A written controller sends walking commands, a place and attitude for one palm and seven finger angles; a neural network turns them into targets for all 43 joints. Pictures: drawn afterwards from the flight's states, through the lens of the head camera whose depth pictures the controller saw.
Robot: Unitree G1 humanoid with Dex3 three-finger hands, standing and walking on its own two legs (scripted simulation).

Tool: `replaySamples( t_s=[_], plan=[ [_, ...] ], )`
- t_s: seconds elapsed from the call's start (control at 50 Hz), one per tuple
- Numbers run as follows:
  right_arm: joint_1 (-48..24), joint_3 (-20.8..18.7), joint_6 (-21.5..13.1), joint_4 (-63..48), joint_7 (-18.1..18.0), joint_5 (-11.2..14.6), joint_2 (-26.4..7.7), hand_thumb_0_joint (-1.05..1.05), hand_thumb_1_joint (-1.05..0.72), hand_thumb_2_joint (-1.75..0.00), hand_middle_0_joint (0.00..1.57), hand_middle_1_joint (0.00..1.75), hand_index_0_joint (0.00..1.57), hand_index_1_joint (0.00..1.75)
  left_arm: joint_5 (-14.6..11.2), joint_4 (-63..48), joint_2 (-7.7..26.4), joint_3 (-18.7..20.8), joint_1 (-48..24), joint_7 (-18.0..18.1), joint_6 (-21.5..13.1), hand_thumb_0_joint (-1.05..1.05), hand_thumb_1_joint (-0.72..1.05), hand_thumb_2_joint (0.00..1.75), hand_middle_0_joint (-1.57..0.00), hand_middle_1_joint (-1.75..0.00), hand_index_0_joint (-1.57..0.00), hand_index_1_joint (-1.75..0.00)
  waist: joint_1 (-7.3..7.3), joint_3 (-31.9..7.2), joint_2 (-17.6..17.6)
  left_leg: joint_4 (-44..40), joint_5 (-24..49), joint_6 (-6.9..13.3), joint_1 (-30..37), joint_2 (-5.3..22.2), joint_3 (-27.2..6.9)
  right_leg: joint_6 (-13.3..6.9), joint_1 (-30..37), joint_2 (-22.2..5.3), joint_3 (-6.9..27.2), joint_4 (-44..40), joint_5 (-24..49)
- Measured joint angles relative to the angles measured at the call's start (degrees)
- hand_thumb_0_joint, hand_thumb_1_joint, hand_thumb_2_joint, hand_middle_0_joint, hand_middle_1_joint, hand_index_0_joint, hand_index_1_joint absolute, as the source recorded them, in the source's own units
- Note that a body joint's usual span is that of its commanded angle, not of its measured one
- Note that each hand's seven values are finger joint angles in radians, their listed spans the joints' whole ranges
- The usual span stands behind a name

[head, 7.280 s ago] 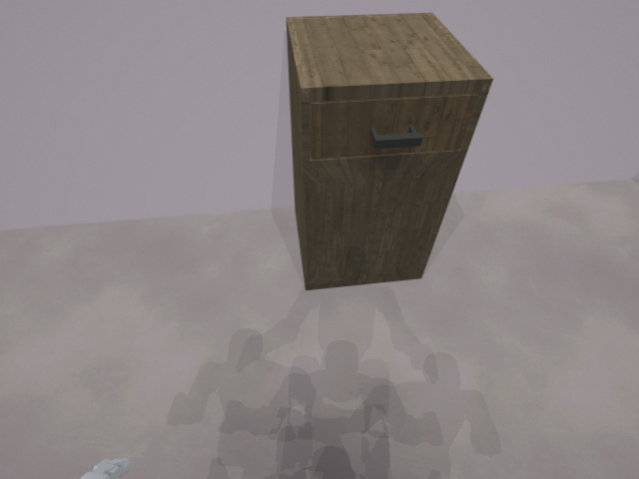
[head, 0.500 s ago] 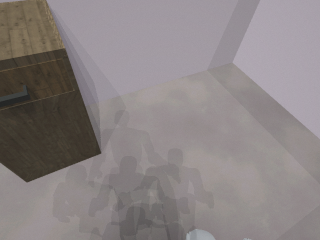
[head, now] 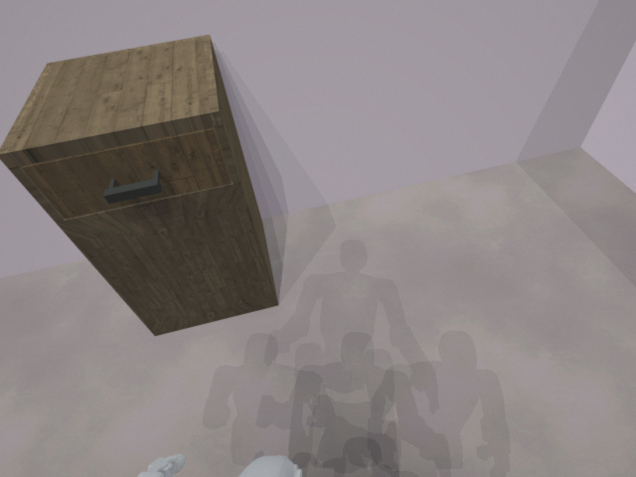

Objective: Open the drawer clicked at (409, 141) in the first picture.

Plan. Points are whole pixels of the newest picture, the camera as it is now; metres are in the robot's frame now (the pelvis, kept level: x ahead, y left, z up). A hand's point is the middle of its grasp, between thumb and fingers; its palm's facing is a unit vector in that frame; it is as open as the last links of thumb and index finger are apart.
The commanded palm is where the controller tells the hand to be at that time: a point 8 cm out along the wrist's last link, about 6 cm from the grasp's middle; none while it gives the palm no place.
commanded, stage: turn to face it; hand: left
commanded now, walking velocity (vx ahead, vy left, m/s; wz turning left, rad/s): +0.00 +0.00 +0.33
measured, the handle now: (134, 184) +0.73 +0.45 -0.08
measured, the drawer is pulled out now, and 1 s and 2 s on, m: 0.00 0.00 0.00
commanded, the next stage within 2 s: take the last steps up to it in 0.14 s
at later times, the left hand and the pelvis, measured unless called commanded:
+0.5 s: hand out of the picture -0.05 +0.26 -0.18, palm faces +0.21 -0.95 -0.21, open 7.4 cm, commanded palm none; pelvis +0.00 +0.06 +0.00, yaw +9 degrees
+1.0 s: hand (192, 463) +0.18 +0.21 -0.15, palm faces +0.25 -0.94 -0.23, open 7.2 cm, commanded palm none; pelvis +0.13 +0.01 +0.00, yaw +11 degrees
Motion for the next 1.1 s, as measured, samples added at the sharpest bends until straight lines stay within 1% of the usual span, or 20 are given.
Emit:
replaySamples(
  t_s=[0.04,0.1,0.18,0.26,0.3,0.32,0.34,0.38,0.44,0.5,0.6,0.7,0.78,0.84,0.86,0.9,0.94,0.96,1.02,1.1],
  plan=[
    [0.0,-0.1,0.1,0.2,0.1,0.0,-0.2,0.01,-0.91,-0.90,0.20,0.30,0.20,0.30,0.1,0.6,-0.1,0.0,0.9,0.0,-0.2,0.00,0.90,0.90,-0.21,-0.30,-0.21,-0.30,0.18,0.0,-0.3,1.6,1.6,-0.6,0.1,1.6,0.4,0.0,0.5,-0.7,-1.3,-0.6,0.2],
    [-0.6,0.1,0.4,0.8,0.1,0.0,-0.4,0.00,-0.91,-0.90,0.20,0.30,0.20,0.30,0.3,1.5,-0.2,0.0,2.3,0.0,-0.5,0.00,0.90,0.90,-0.21,-0.30,-0.21,-0.30,1.04,0.3,-1.0,-1.4,1.0,-1.3,2.1,3.4,0.8,0.1,0.6,-1.7,-3.0,-0.8,0.2],
    [-2.8,0.8,0.4,1.4,-0.2,0.4,-0.1,0.01,-0.91,-0.90,0.20,0.30,0.20,0.30,0.8,2.9,0.1,0.1,4.2,-0.2,-0.9,0.00,0.90,0.90,-0.21,-0.30,-0.21,-0.30,2.79,1.0,-2.2,-11.8,-2.9,-1.3,6.7,4.3,2.3,0.7,-0.1,-3.1,-4.5,0.1,0.0],
    [-5.7,1.9,-0.8,0.9,-0.6,0.9,0.7,0.01,-0.91,-0.90,0.20,0.30,0.20,0.30,1.1,4.8,1.2,0.6,6.0,-0.3,-0.6,0.00,0.90,0.90,-0.21,-0.30,-0.21,-0.30,4.49,1.6,-3.6,-23.9,-3.2,-0.4,12.3,3.5,4.8,2.0,-1.6,-4.4,-5.7,2.6,-0.8],
    [-6.6,2.5,-1.9,0.2,-0.6,1.0,1.1,0.01,-0.91,-0.90,0.20,0.30,0.20,0.30,0.7,5.9,2.0,1.0,7.2,-0.3,-0.3,0.00,0.90,0.90,-0.21,-0.30,-0.21,-0.30,4.80,1.3,-3.8,-33.0,2.5,0.4,16.4,3.2,5.9,3.0,-2.7,-4.7,-6.5,5.1,-1.9],
    [-7.1,2.7,-2.6,0.1,-0.7,0.8,1.7,0.01,-0.91,-0.90,0.20,0.30,0.20,0.30,0.4,6.5,2.7,1.2,7.5,-0.4,0.1,0.00,0.90,0.90,-0.21,-0.30,-0.21,-0.30,4.91,1.2,-4.8,-34.2,3.6,2.7,16.8,2.6,6.2,3.3,-3.7,-5.3,-6.0,7.4,-3.1],
    [-7.4,3.0,-3.1,0.0,-0.7,0.6,2.4,0.00,-0.91,-0.90,0.20,0.30,0.20,0.30,0.4,7.2,3.5,1.5,7.8,-0.3,0.7,0.00,0.90,0.90,-0.21,-0.30,-0.21,-0.30,5.36,1.2,-5.8,-33.4,3.2,4.2,16.8,2.1,6.5,3.5,-5.1,-5.2,-4.1,11.1,-7.1],
    [-7.1,3.8,-3.8,-0.3,-0.6,0.3,3.6,0.00,-0.91,-0.90,0.20,0.30,0.20,0.30,0.6,8.6,4.2,1.8,8.6,-0.4,1.7,0.00,0.91,0.90,-0.20,-0.30,-0.20,-0.30,5.88,0.4,-6.4,-33.4,2.2,5.3,17.6,2.3,7.0,3.5,-8.3,-3.7,-1.4,20.1,-12.3],
    [-5.2,4.6,-4.9,-0.2,-1.4,0.2,5.0,0.00,-0.91,-0.90,0.20,0.30,0.20,0.30,1.0,10.3,4.4,1.8,8.8,-1.3,1.9,0.01,0.91,0.90,-0.20,-0.30,-0.20,-0.30,5.21,-1.2,-5.8,-37.4,3.5,5.5,20.4,2.5,6.4,3.3,-12.1,-2.3,0.5,29.7,-9.0],
    [-2.7,4.7,-6.0,0.9,-2.1,0.6,6.0,0.00,-0.92,-0.90,0.20,0.30,0.20,0.30,1.1,10.6,4.0,1.4,8.4,-2.0,0.9,0.01,0.91,0.90,-0.20,-0.30,-0.20,-0.30,4.63,-2.0,-5.2,-42.0,5.5,6.0,23.2,1.9,5.7,3.7,-14.7,-2.3,1.6,32.8,-4.2],
    [2.2,4.4,-6.9,3.7,-2.4,0.7,5.9,0.00,-0.93,-0.90,0.20,0.30,0.20,0.30,1.1,10.2,2.7,1.1,6.8,-2.3,0.2,0.01,0.91,0.90,-0.20,-0.30,-0.20,-0.30,3.79,-2.7,-5.2,-46.8,6.6,6.4,26.9,0.5,5.4,4.6,-16.8,-2.7,2.6,30.6,-0.3],
    [7.2,4.2,-7.0,6.9,-2.5,0.4,6.4,0.00,-0.92,-0.90,0.20,0.30,0.20,0.30,0.8,9.9,1.3,0.9,4.0,-2.6,0.1,0.01,0.91,0.90,-0.20,-0.30,-0.20,-0.30,2.07,-2.2,-4.9,-48.5,5.5,5.8,29.7,0.1,5.4,4.6,-16.4,-2.7,1.9,22.2,0.3],
    [10.4,4.0,-6.8,9.3,-2.6,0.0,6.3,0.00,-0.91,-0.90,0.20,0.30,0.20,0.30,0.5,9.1,0.1,0.8,1.2,-2.8,-0.5,0.01,0.91,0.90,-0.20,-0.30,-0.20,-0.30,0.26,-1.3,-3.4,-47.0,2.6,4.4,31.1,1.0,5.6,3.6,-14.0,-1.7,0.6,13.0,-0.6],
    [12.6,4.0,-6.7,11.0,-2.5,0.1,6.3,0.00,-0.91,-0.90,0.20,0.30,0.20,0.30,0.6,8.1,-0.4,0.8,-0.5,-3.0,-2.4,0.01,0.91,0.90,-0.20,-0.30,-0.20,-0.30,-0.31,-0.7,-2.3,-40.8,-2.4,3.0,30.3,2.4,5.4,1.8,-9.4,-0.1,-0.7,4.2,3.8],
    [12.8,4.0,-6.5,11.8,-2.3,0.4,6.3,0.00,-0.91,-0.90,0.20,0.30,0.20,0.30,0.7,8.0,-0.7,0.9,-1.2,-2.8,-3.4,0.00,0.91,0.90,-0.20,-0.30,-0.20,-0.30,-0.24,-0.1,-1.6,-34.9,-4.3,3.2,28.2,3.3,5.3,0.2,-9.2,0.5,-1.4,5.0,5.5],
    [12.4,3.9,-5.7,12.6,-2.0,0.6,6.5,0.00,-0.91,-0.90,0.20,0.30,0.20,0.30,0.4,7.7,-1.2,0.7,-1.7,-2.5,-4.8,0.00,0.91,0.90,-0.20,-0.30,-0.20,-0.30,-0.09,0.5,-1.1,-18.5,-7.2,4.3,21.5,3.8,4.1,-1.8,-8.0,0.8,-2.8,6.9,3.2],
    [11.4,3.4,-5.2,12.7,-1.6,0.6,6.4,0.01,-0.91,-0.90,0.20,0.30,0.20,0.30,0.1,7.8,-1.8,0.6,-0.7,-2.1,-5.2,0.00,0.91,0.90,-0.20,-0.30,-0.20,-0.30,0.64,0.1,-1.3,-6.2,-4.7,4.8,14.9,4.1,4.3,-2.4,-5.5,1.1,-3.3,5.1,1.8],
    [10.5,3.2,-4.9,12.5,-1.5,0.4,6.2,0.01,-0.91,-0.90,0.20,0.30,0.20,0.30,0.0,8.1,-2.0,0.7,0.1,-1.7,-5.1,0.00,0.91,0.90,-0.20,-0.30,-0.20,-0.30,0.92,-0.3,-1.4,-2.8,-2.3,4.8,12.0,4.7,4.7,-2.3,-4.0,1.3,-3.5,3.3,2.1],
    [7.6,2.6,-4.7,10.6,-1.4,0.1,5.6,0.01,-0.91,-0.90,0.20,0.30,0.20,0.30,-0.2,9.0,-1.6,1.5,2.3,-0.3,-5.3,-0.02,0.95,0.90,-0.21,-0.30,-0.21,-0.30,1.31,-1.4,-1.2,-0.8,4.3,3.7,4.9,6.7,5.0,-2.3,0.0,2.2,-4.2,-2.4,3.8],
    [3.6,2.1,-4.6,7.9,-1.1,-0.2,5.2,0.00,-0.91,-0.90,0.20,0.30,0.20,0.30,0.2,11.2,-1.6,0.9,6.0,-0.3,-5.1,-0.02,0.95,0.90,-0.20,-0.30,-0.20,-0.30,1.55,-2.6,-1.0,-5.1,9.6,2.1,-0.4,8.6,5.2,-2.4,3.8,3.1,-4.6,-7.8,4.8]
  ],
)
